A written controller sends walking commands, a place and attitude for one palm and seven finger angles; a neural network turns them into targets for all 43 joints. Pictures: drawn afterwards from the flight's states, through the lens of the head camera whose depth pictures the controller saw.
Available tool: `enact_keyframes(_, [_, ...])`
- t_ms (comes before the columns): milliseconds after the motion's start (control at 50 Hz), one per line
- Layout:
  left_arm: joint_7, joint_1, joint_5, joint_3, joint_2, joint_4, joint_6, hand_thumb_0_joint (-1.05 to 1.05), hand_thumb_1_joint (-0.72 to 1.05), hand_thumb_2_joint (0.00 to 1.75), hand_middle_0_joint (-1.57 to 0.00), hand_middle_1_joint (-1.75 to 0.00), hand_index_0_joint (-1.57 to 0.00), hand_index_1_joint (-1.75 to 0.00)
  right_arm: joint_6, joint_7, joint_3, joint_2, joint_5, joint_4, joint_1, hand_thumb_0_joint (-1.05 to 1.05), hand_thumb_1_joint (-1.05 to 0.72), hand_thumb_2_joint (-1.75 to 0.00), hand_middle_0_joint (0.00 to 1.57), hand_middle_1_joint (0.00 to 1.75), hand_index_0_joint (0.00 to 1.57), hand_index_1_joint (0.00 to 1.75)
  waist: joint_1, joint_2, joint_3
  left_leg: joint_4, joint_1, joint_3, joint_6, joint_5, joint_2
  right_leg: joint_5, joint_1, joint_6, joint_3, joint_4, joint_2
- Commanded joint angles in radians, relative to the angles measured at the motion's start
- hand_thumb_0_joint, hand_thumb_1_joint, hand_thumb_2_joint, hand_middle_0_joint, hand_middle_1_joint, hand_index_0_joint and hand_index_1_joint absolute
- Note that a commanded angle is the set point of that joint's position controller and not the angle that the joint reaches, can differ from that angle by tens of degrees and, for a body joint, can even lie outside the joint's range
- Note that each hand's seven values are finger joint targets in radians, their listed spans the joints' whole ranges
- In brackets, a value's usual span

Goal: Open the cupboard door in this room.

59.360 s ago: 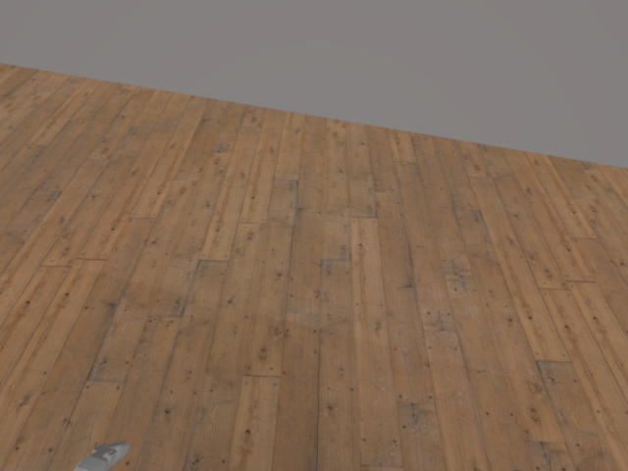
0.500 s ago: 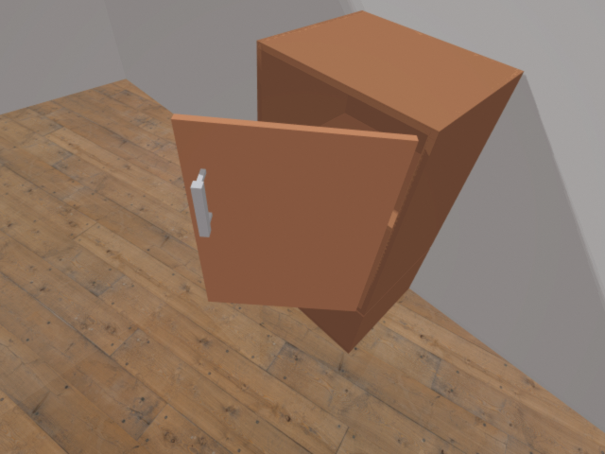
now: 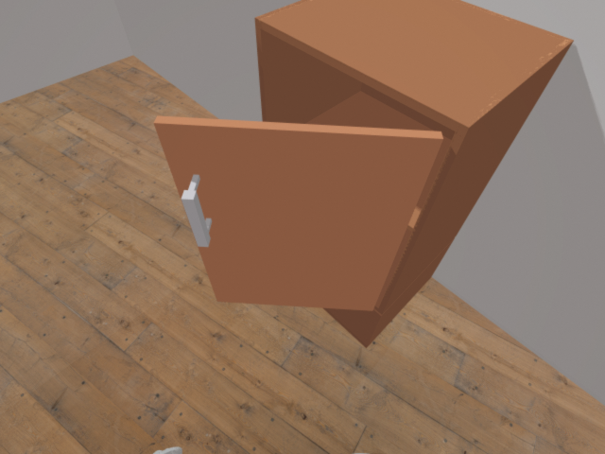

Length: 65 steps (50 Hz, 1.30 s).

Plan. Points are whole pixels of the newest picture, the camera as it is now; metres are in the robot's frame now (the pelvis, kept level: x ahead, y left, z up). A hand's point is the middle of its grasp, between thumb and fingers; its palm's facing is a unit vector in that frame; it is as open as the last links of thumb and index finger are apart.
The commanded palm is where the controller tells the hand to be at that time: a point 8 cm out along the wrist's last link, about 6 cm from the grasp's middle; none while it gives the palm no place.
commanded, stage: come to a stop and stand still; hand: left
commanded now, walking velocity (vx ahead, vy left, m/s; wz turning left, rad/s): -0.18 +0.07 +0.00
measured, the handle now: (199, 212) +0.51 +0.20 -0.04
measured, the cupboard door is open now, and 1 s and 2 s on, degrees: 42 42 42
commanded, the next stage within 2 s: look again from close up in 1.06 s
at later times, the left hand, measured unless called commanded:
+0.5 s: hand out of the picture -0.02 +0.28 -0.16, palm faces +0.02 -0.96 -0.27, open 7.4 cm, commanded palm none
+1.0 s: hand out of the picture -0.09 +0.26 -0.16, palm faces -0.01 -0.99 -0.17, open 7.4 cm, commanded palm none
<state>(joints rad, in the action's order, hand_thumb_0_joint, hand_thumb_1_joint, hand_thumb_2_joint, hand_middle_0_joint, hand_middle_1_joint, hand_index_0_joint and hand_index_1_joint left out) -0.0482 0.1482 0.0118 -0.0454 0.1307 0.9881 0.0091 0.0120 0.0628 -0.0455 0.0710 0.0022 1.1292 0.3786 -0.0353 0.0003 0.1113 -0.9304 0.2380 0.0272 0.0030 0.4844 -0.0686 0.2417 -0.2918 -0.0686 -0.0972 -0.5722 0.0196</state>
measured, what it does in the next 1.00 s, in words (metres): walks backwards: left foot, then right foot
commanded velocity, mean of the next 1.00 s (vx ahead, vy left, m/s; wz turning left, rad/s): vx -0.01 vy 0.01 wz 0.00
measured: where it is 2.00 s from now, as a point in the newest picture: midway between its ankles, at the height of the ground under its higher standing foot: outside the picture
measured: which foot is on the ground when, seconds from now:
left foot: up 0.00-0.28, down 0.30-1.00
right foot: down 0.00-0.36, up 0.38-0.50, down 0.52-1.00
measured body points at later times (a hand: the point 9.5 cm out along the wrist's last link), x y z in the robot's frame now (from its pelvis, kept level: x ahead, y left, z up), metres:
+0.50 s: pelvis -0.06 +0.07 +0.00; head -0.09 +0.07 +0.45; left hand -0.02 +0.33 -0.14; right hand +0.04 -0.15 -0.13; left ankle -0.03 +0.15 -0.73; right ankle -0.02 -0.05 -0.72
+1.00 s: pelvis -0.10 +0.09 +0.01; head -0.10 +0.09 +0.46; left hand -0.09 +0.31 -0.15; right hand -0.11 -0.15 -0.15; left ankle -0.03 +0.15 -0.72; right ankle -0.03 -0.04 -0.72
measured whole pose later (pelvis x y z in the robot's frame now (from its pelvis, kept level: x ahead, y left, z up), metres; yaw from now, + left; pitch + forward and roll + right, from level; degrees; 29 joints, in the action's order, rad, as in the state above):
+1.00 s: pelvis -0.10 +0.09 +0.01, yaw -2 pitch -3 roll +0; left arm -0.01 0.33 0.02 -0.01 0.14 1.02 -0.01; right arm 0.02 0.01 -0.02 0.19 -0.02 1.05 0.31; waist -0.01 0.00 0.03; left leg -0.46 0.27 0.07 0.08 0.21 -0.07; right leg 0.26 -0.31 -0.02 0.07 -0.51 0.02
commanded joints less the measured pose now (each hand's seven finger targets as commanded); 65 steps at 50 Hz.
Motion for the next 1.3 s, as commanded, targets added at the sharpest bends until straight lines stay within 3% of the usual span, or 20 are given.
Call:
enact_keyframes(0, [-0.018, 0.09, 0.007, -0.024, 0.127, -0.026, -0.006, 0.0, 0.9, 0.9, -0.2, -0.3, -0.2, -0.3, 0.032, -0.008, -0.029, 0.079, -0.009, -0.07, 0.008, 0.0, -0.9, -0.9, 0.2, 0.3, 0.2, 0.3, 0.016, 0.05, -0.074, -0.293, 0.131, -0.095, -0.027, 0.055, 0.085, -0.743, 0.002, -0.2, 0.254, 0.207, -0.354])
enact_keyframes(40, [-0.018, 0.05, 0.016, -0.029, 0.125, -0.049, -0.009, 0.0, 0.9, 0.9, -0.2, -0.3, -0.2, -0.3, 0.041, -0.019, -0.029, 0.07, -0.013, -0.072, 0.009, 0.0, -0.9, -0.9, 0.2, 0.3, 0.2, 0.3, 0.0, 0.09, -0.074, -0.201, 0.104, -0.063, -0.035, 0.028, 0.092, -0.622, -0.046, -0.169, 0.205, 0.221, -0.315])
enact_keyframes(160, [0.002, 0.094, 0.027, -0.045, 0.194, -0.064, -0.021, 0.0, 0.9, 0.9, -0.2, -0.3, -0.2, -0.3, 0.026, -0.039, -0.028, 0.104, -0.016, -0.12, -0.071, 0.0, -0.9, -0.9, 0.2, 0.3, 0.2, 0.3, 0.043, 0.139, -0.118, 0.088, 0.058, 0.003, -0.035, -0.032, 0.077, -0.228, -0.013, -0.133, 0.27, 0.23, -0.263])
enact_keyframes(180, [-0.039, 0.144, 0.026, -0.04, 0.273, -0.083, 0.001, 0.0, 0.9, 0.9, -0.2, -0.3, -0.2, -0.3, -0.003, -0.039, -0.036, 0.185, -0.005, -0.21, -0.091, 0.0, -0.9, -0.9, 0.2, 0.3, 0.2, 0.3, 0.028, 0.073, -0.358, 0.076, 0.14, 0.044, -0.065, 0.075, 0.03, -0.99, 0.328, -0.118, 0.416, 0.101, -0.333])
enact_keyframes(220, [-0.029, 0.134, 0.023, -0.034, 0.24, -0.11, -0.005, 0.0, 0.9, 0.9, -0.2, -0.3, -0.2, -0.3, -0.003, -0.045, -0.024, 0.143, -0.004, -0.273, -0.158, 0.0, -0.9, -0.9, 0.2, 0.3, 0.2, 0.3, 0.049, 0.008, -0.349, 0.246, 0.076, 0.027, -0.023, -0.04, 0.059, -0.526, 0.232, -0.11, 0.292, 0.057, -0.284])
enact_keyframes(260, [-0.019, 0.085, 0.019, -0.023, 0.229, -0.117, -0.02, 0.0, 0.9, 0.9, -0.2, -0.3, -0.2, -0.3, -0.006, -0.046, -0.021, 0.16, -0.005, -0.27, -0.104, 0.0, -0.9, -0.9, 0.2, 0.3, 0.2, 0.3, 0.001, 0.049, -0.2, 0.463, -0.056, 0.022, -0.014, -0.178, 0.052, -0.14, 0.01, -0.027, 0.226, 0.059, -0.205])
enact_keyframes(280, [-0.014, 0.077, 0.015, -0.011, 0.185, -0.12, -0.028, 0.0, 0.9, 0.9, -0.2, -0.3, -0.2, -0.3, -0.011, -0.046, -0.024, 0.203, -0.012, -0.271, -0.08, 0.0, -0.9, -0.9, 0.2, 0.3, 0.2, 0.3, -0.004, -0.014, -0.129, 0.529, -0.059, -0.058, 0.014, -0.208, 0.133, 0.042, -0.081, 0.015, 0.172, 0.026, -0.134])
enact_keyframes(300, [-0.005, 0.089, 0.01, -0.002, 0.144, -0.128, -0.038, 0.0, 0.9, 0.9, -0.2, -0.3, -0.2, -0.3, -0.011, -0.046, -0.031, 0.257, -0.023, -0.294, -0.115, 0.0, -0.9, -0.9, 0.2, 0.3, 0.2, 0.3, 0.02, -0.147, -0.04, 0.615, 0.06, -0.222, 0.068, -0.212, 0.27, 0.16, -0.115, 0.061, 0.099, -0.008, -0.054])
enact_keyframes(320, [-0.001, 0.114, 0.011, 0.001, 0.134, -0.126, -0.041, 0.0, 0.9, 0.9, -0.2, -0.3, -0.2, -0.3, -0.011, -0.045, -0.029, 0.283, -0.033, -0.319, -0.149, 0.0, -0.9, -0.9, 0.2, 0.3, 0.2, 0.3, 0.037, -0.167, -0.007, 0.669, 0.137, -0.26, 0.115, -0.237, 0.337, 0.166, -0.093, 0.07, 0.058, -0.08, -0.025])
enact_keyframes(340, [0.0, 0.099, 0.024, 0.0, 0.14, -0.123, -0.055, 0.0, 0.9, 0.9, -0.2, -0.3, -0.2, -0.3, -0.01, -0.042, -0.023, 0.268, -0.03, -0.328, -0.18, 0.0, -0.9, -0.9, 0.2, 0.3, 0.2, 0.3, 0.028, -0.232, 0.031, 0.719, 0.215, -0.279, 0.126, -0.117, 0.319, 0.203, -0.072, 0.064, 0.078, -0.181, -0.025])
enact_keyframes(400, [0.016, 0.182, 0.021, 0.005, 0.127, -0.097, -0.052, 0.0, 0.9, 0.9, -0.2, -0.3, -0.2, -0.3, -0.002, -0.049, -0.012, 0.263, -0.028, -0.339, -0.25, 0.0, -0.9, -0.9, 0.2, 0.3, 0.2, 0.3, 0.069, -0.107, 0.068, 0.699, 0.285, -0.207, 0.132, 0.017, 0.247, 0.11, -0.039, 0.063, 0.105, -0.232, -0.016])
enact_keyframes(460, [0.022, 0.21, 0.017, 0.009, 0.129, -0.094, -0.034, 0.0, 0.9, 0.9, -0.2, -0.3, -0.2, -0.3, -0.008, -0.047, -0.007, 0.255, -0.024, -0.326, -0.223, 0.0, -0.9, -0.9, 0.2, 0.3, 0.2, 0.3, 0.078, -0.059, 0.042, 0.671, 0.249, -0.201, 0.119, 0.073, 0.235, 0.069, 0.022, 0.054, 0.106, -0.047, -0.028])
enact_keyframes(540, [0.02, 0.204, 0.018, 0.011, 0.172, -0.104, -0.012, 0.0, 0.9, 0.9, -0.2, -0.3, -0.2, -0.3, -0.01, -0.052, 0.003, 0.228, -0.02, -0.302, -0.155, 0.0, -0.9, -0.9, 0.2, 0.3, 0.2, 0.3, 0.035, -0.023, -0.01, 0.626, 0.118, -0.176, 0.065, 0.068, 0.144, 0.221, -0.054, 0.002, 0.252, 0.172, -0.086])
enact_keyframes(580, [0.02, 0.164, 0.017, 0.008, 0.182, -0.105, -0.005, 0.0, 0.9, 0.9, -0.2, -0.3, -0.2, -0.3, -0.006, -0.053, -0.001, 0.24, -0.023, -0.28, -0.107, 0.0, -0.9, -0.9, 0.2, 0.3, 0.2, 0.3, 0.014, 0.125, -0.045, 0.586, 0.078, -0.16, 0.062, 0.081, 0.142, 0.334, -0.106, 0.006, 0.264, 0.204, -0.085])
enact_keyframes(620, [0.019, 0.161, 0.016, 0.008, 0.174, -0.104, -0.002, 0.0, 0.9, 0.9, -0.2, -0.3, -0.2, -0.3, -0.009, -0.053, -0.006, 0.229, -0.026, -0.262, -0.071, 0.0, -0.9, -0.9, 0.2, 0.3, 0.2, 0.3, 0.002, 0.158, -0.072, 0.562, 0.018, -0.143, 0.063, 0.006, 0.129, 0.328, -0.13, 0.002, 0.275, 0.219, -0.089])
enact_keyframes(680, [0.025, 0.185, 0.009, 0.008, 0.148, -0.078, 0.001, 0.0, 0.9, 0.9, -0.2, -0.3, -0.2, -0.3, -0.024, -0.049, 0.003, 0.233, -0.026, -0.233, -0.085, 0.0, -0.9, -0.9, 0.2, 0.3, 0.2, 0.3, 0.018, -0.015, -0.098, 0.653, 0.032, -0.181, 0.065, 0.015, 0.164, 0.172, -0.056, 0.016, 0.224, 0.139, -0.054])
enact_keyframes(740, [0.026, 0.233, 0.015, 0.009, 0.137, -0.048, -0.008, 0.0, 0.9, 0.9, -0.2, -0.3, -0.2, -0.3, -0.022, -0.047, 0.003, 0.243, -0.021, -0.22, -0.125, 0.0, -0.9, -0.9, 0.2, 0.3, 0.2, 0.3, 0.055, -0.092, -0.084, 0.73, 0.14, -0.218, 0.076, 0.145, 0.198, 0.124, 0.041, 0.025, 0.167, 0.078, -0.027])
enact_keyframes(840, [0.025, 0.249, 0.017, 0.014, 0.121, -0.012, -0.01, 0.0, 0.9, 0.9, -0.2, -0.3, -0.2, -0.3, -0.014, -0.046, 0.007, 0.237, -0.023, -0.18, -0.113, 0.0, -0.9, -0.9, 0.2, 0.3, 0.2, 0.3, 0.055, -0.038, -0.014, 0.712, 0.189, -0.204, 0.07, 0.149, 0.175, 0.167, 0.034, 0.017, 0.216, 0.124, -0.04])
enact_keyframes(1080, [0.026, 0.233, 0.013, 0.017, 0.105, 0.011, 0.001, 0.0, 0.9, 0.9, -0.2, -0.3, -0.2, -0.3, -0.019, -0.04, 0.006, 0.207, -0.021, -0.137, -0.067, 0.0, -0.9, -0.9, 0.2, 0.3, 0.2, 0.3, 0.026, 0.025, -0.032, 0.617, 0.076, -0.153, 0.051, 0.055, 0.138, 0.237, -0.067, 0.004, 0.297, 0.195, -0.067])
enact_keyframes(1280, [0.024, 0.237, 0.016, 0.022, 0.098, 0.017, 0.0, 0.0, 0.9, 0.9, -0.2, -0.3, -0.2, -0.3, -0.028, -0.04, 0.008, 0.216, -0.022, -0.131, -0.077, 0.0, -0.9, -0.9, 0.2, 0.3, 0.2, 0.3, 0.035, -0.005, -0.005, 0.691, 0.122, -0.199, 0.057, 0.125, 0.175, 0.209, -0.053, 0.017, 0.264, 0.165, -0.045])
